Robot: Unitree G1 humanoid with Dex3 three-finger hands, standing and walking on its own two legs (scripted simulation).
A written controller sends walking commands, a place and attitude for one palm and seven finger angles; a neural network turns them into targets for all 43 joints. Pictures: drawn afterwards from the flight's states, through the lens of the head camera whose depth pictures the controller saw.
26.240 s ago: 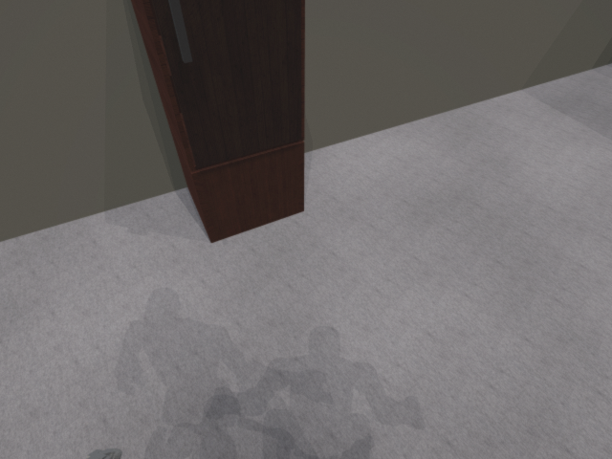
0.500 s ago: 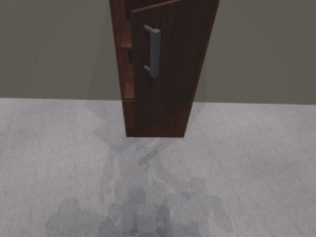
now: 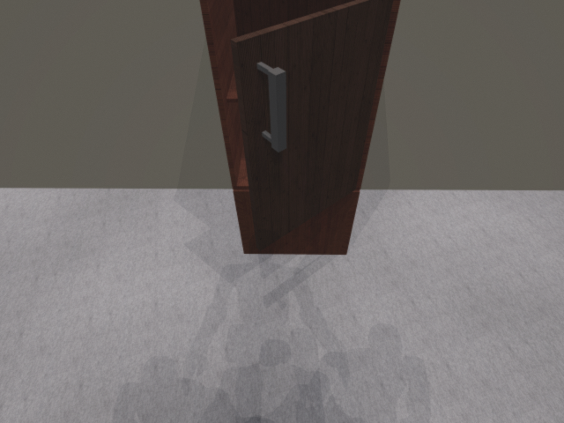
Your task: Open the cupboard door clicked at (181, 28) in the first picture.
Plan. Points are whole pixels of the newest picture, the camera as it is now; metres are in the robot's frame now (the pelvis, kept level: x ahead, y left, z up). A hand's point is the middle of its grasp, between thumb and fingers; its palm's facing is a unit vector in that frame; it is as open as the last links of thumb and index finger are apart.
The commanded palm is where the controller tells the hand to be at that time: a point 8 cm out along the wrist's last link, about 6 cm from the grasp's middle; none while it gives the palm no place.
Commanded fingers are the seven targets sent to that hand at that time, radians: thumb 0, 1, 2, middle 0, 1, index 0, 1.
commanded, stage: let the arm hang, fingers relaxed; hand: left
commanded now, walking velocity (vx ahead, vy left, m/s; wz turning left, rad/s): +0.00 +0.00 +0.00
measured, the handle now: (271, 108) +0.64 +0.06 +0.12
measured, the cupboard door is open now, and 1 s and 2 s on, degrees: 40 40 40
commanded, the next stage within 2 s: look to check the result in 0.30 s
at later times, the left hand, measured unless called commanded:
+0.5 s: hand out of the picture +0.08 +0.20 -0.16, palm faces +0.00 -0.96 -0.29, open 7.4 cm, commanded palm none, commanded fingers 0.00 0.90 0.90 -0.20 -0.30 -0.20 -0.30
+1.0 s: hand out of the picture +0.05 +0.20 -0.17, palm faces -0.02 -0.96 -0.27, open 7.4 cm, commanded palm none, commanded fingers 0.00 0.90 0.90 -0.20 -0.30 -0.20 -0.30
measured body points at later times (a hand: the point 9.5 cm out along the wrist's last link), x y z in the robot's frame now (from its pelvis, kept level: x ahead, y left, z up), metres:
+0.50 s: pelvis +0.02 -0.02 +0.00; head +0.04 -0.03 +0.45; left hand +0.08 +0.25 -0.14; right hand +0.07 -0.29 -0.15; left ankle +0.08 +0.11 -0.74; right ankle -0.06 -0.09 -0.74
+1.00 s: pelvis +0.03 -0.01 +0.00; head +0.05 -0.02 +0.45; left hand +0.06 +0.25 -0.14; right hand +0.08 -0.27 -0.15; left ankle +0.08 +0.11 -0.74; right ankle -0.06 -0.09 -0.74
